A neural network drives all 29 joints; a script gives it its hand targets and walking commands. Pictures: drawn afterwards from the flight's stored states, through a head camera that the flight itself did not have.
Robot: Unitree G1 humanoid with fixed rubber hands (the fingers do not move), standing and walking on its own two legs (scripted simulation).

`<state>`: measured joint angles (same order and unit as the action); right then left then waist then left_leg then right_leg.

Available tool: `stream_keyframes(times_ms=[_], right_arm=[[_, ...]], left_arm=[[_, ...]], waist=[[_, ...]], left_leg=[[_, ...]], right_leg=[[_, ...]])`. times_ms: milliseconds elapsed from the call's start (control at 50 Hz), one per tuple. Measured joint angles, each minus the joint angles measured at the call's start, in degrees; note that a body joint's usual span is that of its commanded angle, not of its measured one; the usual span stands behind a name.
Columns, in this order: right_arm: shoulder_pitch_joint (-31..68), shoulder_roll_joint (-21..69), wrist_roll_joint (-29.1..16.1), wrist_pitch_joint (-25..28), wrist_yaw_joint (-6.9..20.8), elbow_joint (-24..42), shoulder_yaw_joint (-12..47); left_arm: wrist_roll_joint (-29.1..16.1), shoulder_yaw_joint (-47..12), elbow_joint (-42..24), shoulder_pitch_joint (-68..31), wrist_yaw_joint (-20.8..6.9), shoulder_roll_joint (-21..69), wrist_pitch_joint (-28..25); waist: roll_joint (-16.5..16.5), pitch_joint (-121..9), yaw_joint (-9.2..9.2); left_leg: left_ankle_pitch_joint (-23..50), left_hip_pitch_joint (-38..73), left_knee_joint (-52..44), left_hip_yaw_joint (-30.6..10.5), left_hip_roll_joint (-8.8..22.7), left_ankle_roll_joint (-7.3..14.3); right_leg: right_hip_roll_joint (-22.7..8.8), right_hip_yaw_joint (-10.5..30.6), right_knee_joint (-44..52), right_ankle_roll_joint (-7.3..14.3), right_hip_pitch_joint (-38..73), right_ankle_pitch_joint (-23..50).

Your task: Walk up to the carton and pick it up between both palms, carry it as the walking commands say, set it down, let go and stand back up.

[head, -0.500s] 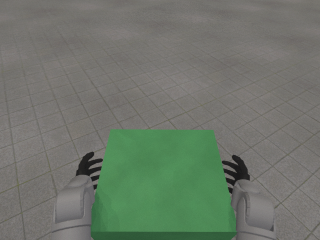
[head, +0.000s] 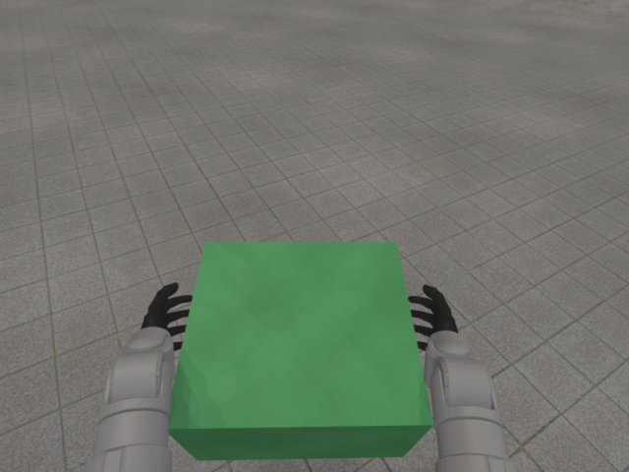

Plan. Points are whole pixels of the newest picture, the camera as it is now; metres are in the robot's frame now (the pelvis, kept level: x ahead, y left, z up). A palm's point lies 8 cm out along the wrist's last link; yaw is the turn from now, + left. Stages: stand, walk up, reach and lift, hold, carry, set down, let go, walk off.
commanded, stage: hold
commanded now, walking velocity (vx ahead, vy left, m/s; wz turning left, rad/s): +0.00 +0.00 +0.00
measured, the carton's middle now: (301, 346) +0.31 +0.05 -0.04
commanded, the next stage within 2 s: set down in 0.36 s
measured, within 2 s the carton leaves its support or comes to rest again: neither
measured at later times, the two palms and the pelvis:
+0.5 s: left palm (182, 331) +0.28 +0.20 +0.02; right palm (461, 346) +0.29 -0.17 +0.03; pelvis +0.00 +0.01 +0.00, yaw -2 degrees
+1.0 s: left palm (192, 354) +0.29 +0.21 -0.07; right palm (435, 363) +0.31 -0.16 -0.05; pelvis +0.01 +0.01 -0.01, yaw +0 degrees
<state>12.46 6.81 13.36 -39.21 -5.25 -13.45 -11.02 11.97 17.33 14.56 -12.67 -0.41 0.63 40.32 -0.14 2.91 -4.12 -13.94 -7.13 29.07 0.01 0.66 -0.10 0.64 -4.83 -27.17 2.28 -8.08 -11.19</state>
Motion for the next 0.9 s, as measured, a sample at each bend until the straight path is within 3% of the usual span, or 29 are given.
stream_keyframes(times_ms=[140, 220, 380, 460, 600, 760, 900], right_arm=[[-0.8, -1.1, 0.1, 0.0, 1.5, -2.1, -1.9], [-2.0, -2.0, -0.6, -0.3, 2.1, -3.1, -2.8], [0.4, -2.7, -1.9, 0.3, 0.7, -7.0, -2.7], [3.7, -2.7, -0.1, 1.6, 1.3, -12.0, -4.6], [8.5, -3.3, 2.8, 4.4, 2.1, -19.2, -7.4], [7.4, -1.1, 2.0, 9.7, 0.8, -19.4, -8.2], [4.4, -0.9, -2.3, 13.6, -1.8, -17.3, -5.9]], left_arm=[[1.2, -1.4, 1.1, 1.5, 1.8, 2.0, 0.2], [2.9, -1.3, 2.1, 1.7, 2.0, 3.7, 0.7], [3.0, -0.7, 5.4, -0.3, 2.3, 2.8, 0.5], [3.6, -0.1, 10.3, -2.4, 2.5, 2.2, -1.6], [4.0, 2.4, 18.3, -6.5, 2.9, 1.8, -5.1], [3.0, 4.0, 19.6, -6.0, 0.1, -0.1, -10.3], [0.5, 2.0, 19.4, -4.4, 2.4, -0.5, -14.6]], waist=[[0.7, -1.2, 1.52], [0.8, -1.5, 1.50], [1.3, -2.2, 1.79], [1.5, -4.1, 1.98], [0.1, -4.9, 0.11], [0.4, -5.5, 0.30], [1.1, -6.7, 1.76]], left_leg=[[0.9, 3.5, -2.9, 0.1, -0.7, 0.6], [1.1, 4.3, -3.7, 1.4, -0.7, 1.0], [1.2, 2.2, -3.1, 2.6, -0.2, 0.9], [1.6, 1.3, -3.7, 2.4, -0.9, 1.0], [1.5, -0.5, -3.7, 2.6, -0.7, 0.6], [0.3, -8.5, -0.2, 1.2, 0.0, 0.1], [-1.1, -18.2, 4.5, 0.1, -0.2, 0.1]], right_leg=[[-0.5, 0.2, 3.4, -0.9, 3.8, 1.2], [-0.5, 1.5, 3.8, -1.2, 3.9, 1.6], [0.0, 2.7, 3.0, -1.1, 1.2, 2.1], [-0.5, 2.8, 1.4, -0.8, -0.6, 1.2], [-0.3, 3.1, 0.3, -0.4, -2.9, 0.5], [0.2, 1.7, -1.8, 0.2, -9.9, -0.4], [-0.2, 0.6, -5.3, 0.1, -18.7, -1.5]])
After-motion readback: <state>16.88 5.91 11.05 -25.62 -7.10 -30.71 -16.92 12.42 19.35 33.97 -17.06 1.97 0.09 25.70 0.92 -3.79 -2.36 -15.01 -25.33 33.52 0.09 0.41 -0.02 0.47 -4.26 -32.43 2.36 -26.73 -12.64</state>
